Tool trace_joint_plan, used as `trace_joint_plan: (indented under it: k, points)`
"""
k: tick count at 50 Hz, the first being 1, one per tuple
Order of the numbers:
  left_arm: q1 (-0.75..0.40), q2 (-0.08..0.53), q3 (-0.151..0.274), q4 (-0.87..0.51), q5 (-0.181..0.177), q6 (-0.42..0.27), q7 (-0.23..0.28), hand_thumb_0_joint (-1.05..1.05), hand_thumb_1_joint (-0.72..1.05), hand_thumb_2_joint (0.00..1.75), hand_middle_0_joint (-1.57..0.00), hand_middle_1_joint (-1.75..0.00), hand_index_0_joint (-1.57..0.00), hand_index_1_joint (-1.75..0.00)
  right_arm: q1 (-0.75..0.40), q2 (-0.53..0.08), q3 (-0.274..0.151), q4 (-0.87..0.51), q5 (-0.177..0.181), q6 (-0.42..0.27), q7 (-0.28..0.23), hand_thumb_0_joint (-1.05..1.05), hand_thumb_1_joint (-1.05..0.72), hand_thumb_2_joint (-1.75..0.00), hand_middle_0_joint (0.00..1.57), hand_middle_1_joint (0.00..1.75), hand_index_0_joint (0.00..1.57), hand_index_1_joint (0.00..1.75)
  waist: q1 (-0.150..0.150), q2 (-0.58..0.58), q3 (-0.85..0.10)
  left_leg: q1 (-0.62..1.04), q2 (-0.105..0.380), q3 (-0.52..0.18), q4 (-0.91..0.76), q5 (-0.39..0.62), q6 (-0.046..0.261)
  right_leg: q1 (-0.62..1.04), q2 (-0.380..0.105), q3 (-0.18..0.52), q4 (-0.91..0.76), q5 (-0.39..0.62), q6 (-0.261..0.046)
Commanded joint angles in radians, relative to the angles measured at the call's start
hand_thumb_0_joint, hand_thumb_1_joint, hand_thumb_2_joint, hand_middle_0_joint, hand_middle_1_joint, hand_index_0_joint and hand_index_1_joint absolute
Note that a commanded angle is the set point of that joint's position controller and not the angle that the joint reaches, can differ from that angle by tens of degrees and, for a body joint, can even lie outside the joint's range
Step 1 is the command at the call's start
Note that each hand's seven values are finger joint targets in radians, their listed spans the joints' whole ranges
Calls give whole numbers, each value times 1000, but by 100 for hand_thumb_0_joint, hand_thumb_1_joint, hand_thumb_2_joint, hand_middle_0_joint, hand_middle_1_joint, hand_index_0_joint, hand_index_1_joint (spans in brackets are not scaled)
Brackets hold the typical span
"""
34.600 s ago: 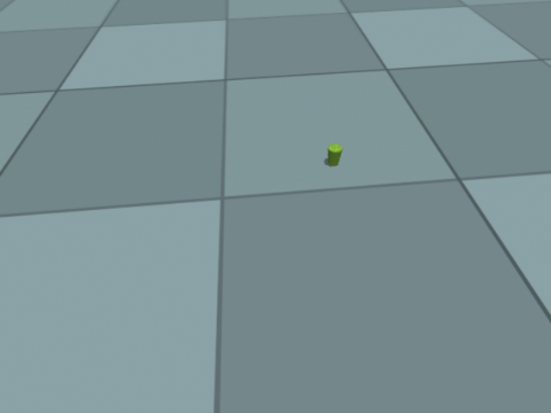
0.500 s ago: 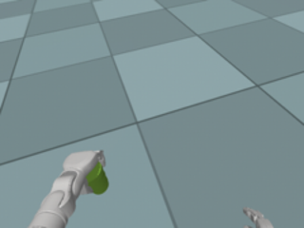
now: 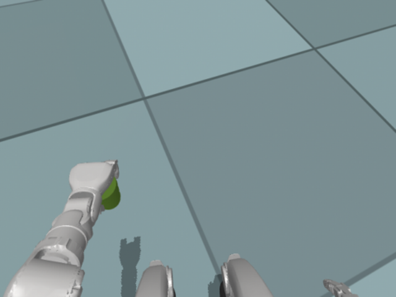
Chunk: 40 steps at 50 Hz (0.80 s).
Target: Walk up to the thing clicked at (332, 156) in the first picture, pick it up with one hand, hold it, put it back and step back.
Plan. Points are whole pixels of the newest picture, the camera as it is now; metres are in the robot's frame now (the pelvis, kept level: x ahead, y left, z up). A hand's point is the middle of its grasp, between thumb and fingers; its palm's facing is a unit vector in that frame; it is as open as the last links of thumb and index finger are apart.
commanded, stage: crouch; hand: left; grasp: from above
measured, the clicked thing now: (104, 192) +0.40 +0.22 -0.15
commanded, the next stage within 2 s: lower in 1.44 s
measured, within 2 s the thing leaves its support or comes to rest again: neither
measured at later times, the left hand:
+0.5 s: hand (123, 204) +0.43 +0.21 -0.33, palm faces -0.44 +0.00 -0.90, open 9.8 cm
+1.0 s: hand (128, 204) +0.46 +0.22 -0.42, palm faces -0.43 -0.02 -0.90, open 9.8 cm
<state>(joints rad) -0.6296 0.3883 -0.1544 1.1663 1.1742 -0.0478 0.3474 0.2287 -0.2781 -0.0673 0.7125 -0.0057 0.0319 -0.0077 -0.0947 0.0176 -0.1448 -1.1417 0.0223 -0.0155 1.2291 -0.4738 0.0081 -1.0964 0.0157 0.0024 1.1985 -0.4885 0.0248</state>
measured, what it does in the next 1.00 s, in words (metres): lowers itself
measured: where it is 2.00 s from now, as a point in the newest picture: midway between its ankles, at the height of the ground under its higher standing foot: outside the picture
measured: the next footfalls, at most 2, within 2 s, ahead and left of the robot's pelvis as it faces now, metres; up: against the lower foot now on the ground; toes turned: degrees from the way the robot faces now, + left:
none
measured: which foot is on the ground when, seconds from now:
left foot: down 0.00-1.00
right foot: down 0.00-1.00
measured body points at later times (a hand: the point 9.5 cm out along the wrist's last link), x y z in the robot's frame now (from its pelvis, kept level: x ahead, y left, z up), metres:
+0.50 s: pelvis -0.03 +0.00 -0.18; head +0.18 +0.03 +0.22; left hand +0.45 +0.21 -0.28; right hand +0.00 -0.27 -0.30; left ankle +0.05 +0.11 -0.63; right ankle +0.04 -0.13 -0.63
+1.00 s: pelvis -0.03 +0.00 -0.26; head +0.21 +0.03 +0.12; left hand +0.47 +0.22 -0.37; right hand -0.01 -0.28 -0.37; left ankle +0.05 +0.11 -0.63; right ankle +0.04 -0.13 -0.63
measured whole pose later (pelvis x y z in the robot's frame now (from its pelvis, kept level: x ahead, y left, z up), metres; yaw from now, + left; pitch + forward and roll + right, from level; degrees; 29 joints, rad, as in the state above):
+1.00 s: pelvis -0.03 +0.00 -0.26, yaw -5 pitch +38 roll -7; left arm -0.98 0.63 0.06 1.39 1.24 -0.13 0.39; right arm 0.17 -0.25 0.01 0.75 -0.12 -0.06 0.12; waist -0.23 0.01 -0.11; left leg -2.16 0.03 -0.09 2.16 -0.68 0.00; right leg -2.08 0.04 -0.06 2.11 -0.70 0.02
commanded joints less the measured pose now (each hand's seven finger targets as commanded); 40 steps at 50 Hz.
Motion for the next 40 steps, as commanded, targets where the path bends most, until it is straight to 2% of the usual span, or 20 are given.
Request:
trace_joint_plan:
  k: [1, 2, 3, 5, 7, 9, 11, 15, 19, 20, 21, 24, 26, 27, 32, 36, 37, 38, 39, 40]
  points:
    - [-414, 230, 80, -98, -13, 31, 65, 0, 56, 96, -85, -105, -90, -100, 110, -152, -52, -60, -18, -39, -21, 0, -91, -90, 20, 30, 20, 30, -31, 78, -510, 156, -22, -8, 16, 134, 5, -36, 22, -30, 13, 156, -60]
    - [-450, 214, 70, -99, -18, 34, 60, 0, 57, 97, -87, -104, -92, -99, 112, -151, -52, -56, -21, -43, -23, 0, -90, -90, 20, 30, 20, 30, -44, 98, -535, 131, -19, -10, 47, 124, 5, -72, 21, -31, 44, 149, -60]
    - [-453, 247, 90, -90, -17, 41, 61, 0, 57, 95, -87, -103, -92, -98, 123, -160, -55, -53, -23, -45, -25, 0, -91, -90, 20, 30, 20, 30, -34, 104, -569, 135, -15, -25, 62, 119, 2, -104, 21, -39, 76, 138, -64]
    - [-485, 244, 92, -91, -35, 49, 53, 0, 58, 93, -88, -102, -93, -97, 120, -157, -54, -51, -26, -51, -25, 0, -90, -90, 20, 30, 20, 30, -44, 138, -613, 109, -10, -35, 105, 113, 0, -174, 18, -45, 132, 123, -68]
    - [-503, 292, 115, -57, -24, 54, 50, 0, 53, 95, -85, -99, -89, -95, 121, -165, -50, -46, -31, -55, -28, 0, -90, -90, 20, 30, 20, 30, -50, 126, -595, 20, -10, -48, 131, 33, -2, -224, 20, -52, 176, 64, -70]
    - [-515, 273, 110, -26, -30, 49, 38, 0, 50, 93, -83, -99, -87, -95, 125, -163, -42, -46, -38, -62, -24, 0, -90, -90, 20, 30, 20, 30, -73, 128, -572, -43, -10, -61, 169, -24, -1, -305, 16, -59, 222, 15, -71]
    - [-529, 307, 129, -28, -32, 36, 26, 0, 48, 95, -82, -100, -86, -96, 127, -175, -44, -48, -41, -65, -19, 0, -90, -90, 20, 30, 20, 30, -73, 144, -613, -54, -9, -86, 197, -61, -5, -364, 14, -66, 272, -21, -74]
    - [-587, 305, 130, -33, -35, -1, 21, 0, 49, 96, -82, -100, -86, -96, 144, -175, -35, -36, -46, -74, -10, 0, -90, -90, 20, 30, 20, 30, -104, 127, -631, -158, -17, -79, 279, -149, 5, -437, 13, -68, 324, -79, -71]
    - [-673, 386, 169, -83, -11, -37, 47, 0, 49, 98, -84, -98, -87, -95, 163, -181, -22, -20, -56, -85, 2, 0, -90, -90, 20, 30, 20, 30, -115, 181, -709, -168, -18, -74, 364, -111, 5, -502, 11, -70, 391, -54, -72]
    - [-648, 386, 168, -35, 8, -40, 55, 0, 47, 100, -83, -98, -86, -96, 168, -189, -18, -13, -59, -88, 4, 0, -90, -90, 20, 30, 20, 30, -122, 185, -704, -179, -18, -77, 377, -102, 2, -528, 7, -73, 408, -49, -70]
    - [-659, 390, 171, -54, 13, -47, 63, 0, 45, 99, -83, -98, -86, -95, 171, -179, -11, -3, -63, -90, 8, 0, -91, -90, 20, 30, 20, 30, -112, 202, -707, -203, -22, -57, 406, -85, 6, -532, 11, -71, 416, -36, -70]
    - [-639, 382, 180, -8, 28, -50, 88, 0, 45, 101, -82, -98, -84, -95, 178, -179, -2, 10, -75, -98, 24, 0, -91, -90, 20, 30, 20, 30, -121, 212, -734, -220, -24, -46, 465, -11, 9, -543, 10, -75, 454, 24, -66]
    - [-686, 426, 205, -47, 36, -54, 93, 0, 48, 103, -84, -100, -87, -98, 193, -183, -5, 15, -81, -100, 38, 0, -91, -90, 20, 30, 20, 30, -123, 254, -756, -197, -20, -45, 502, 58, 6, -564, 7, -78, 487, 66, -67]
    - [-638, 401, 196, 19, 41, -48, 95, 0, 49, 102, -85, -99, -88, -96, 186, -184, -5, 15, -84, -100, 44, 0, -91, -90, 20, 30, 20, 30, -121, 247, -750, -205, -20, -44, 519, 77, 7, -576, 9, -82, 502, 78, -67]
    - [-643, 385, 196, 44, 35, -43, 98, 0, 52, 103, -87, -101, -90, -98, 180, -174, -3, 13, -96, -100, 74, 0, -92, -90, 20, 30, 20, 30, -131, 230, -729, -290, -21, -24, 591, 103, 19, -563, 21, -86, 538, 123, -61]
    - [-673, 428, 217, 4, 29, -53, 89, 0, 56, 102, -89, -101, -92, -98, 188, -177, -8, 25, -104, -97, 91, 0, -92, -90, 20, 30, 20, 30, -129, 243, -743, -307, -13, -24, 648, 147, 20, -564, 29, -90, 584, 163, -58]
    - [-625, 391, 195, 98, 35, -47, 84, 0, 55, 104, -90, -100, -92, -97, 173, -180, -7, 22, -104, -95, 93, 0, -92, -91, 20, 30, 20, 30, -136, 225, -706, -333, -12, -25, 661, 132, 22, -591, 34, -90, 589, 150, -57]
    - [-658, 423, 210, 39, 30, -56, 83, 0, 53, 101, -88, -99, -91, -96, 174, -179, -11, 25, -103, -94, 96, 0, -92, -90, 20, 30, 20, 30, -135, 225, -706, -342, -10, -27, 670, 130, 23, -600, 35, -93, 597, 145, -57]
    - [-658, 421, 205, 70, 38, -58, 81, 0, 52, 100, -86, -100, -89, -97, 174, -182, -9, 22, -104, -92, 100, 0, -92, -90, 20, 30, 20, 30, -136, 237, -704, -371, -12, -21, 675, 107, 22, -593, 38, -90, 608, 137, -58]
    - [-687, 432, 220, 10, 29, -67, 84, 0, 53, 98, -86, -101, -90, -97, 190, -176, -9, 31, -110, -91, 104, 0, -92, -90, 20, 30, 20, 30, -138, 244, -714, -363, -10, -24, 685, 128, 20, -583, 36, -93, 618, 157, -57]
